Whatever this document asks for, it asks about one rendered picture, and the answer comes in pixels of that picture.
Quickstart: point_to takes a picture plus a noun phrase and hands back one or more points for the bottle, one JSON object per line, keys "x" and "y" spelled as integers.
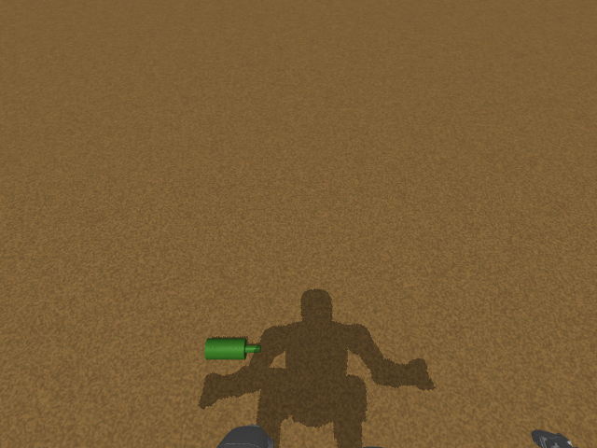
{"x": 229, "y": 349}

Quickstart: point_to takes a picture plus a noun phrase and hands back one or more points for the right robot hand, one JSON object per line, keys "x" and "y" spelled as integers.
{"x": 545, "y": 439}

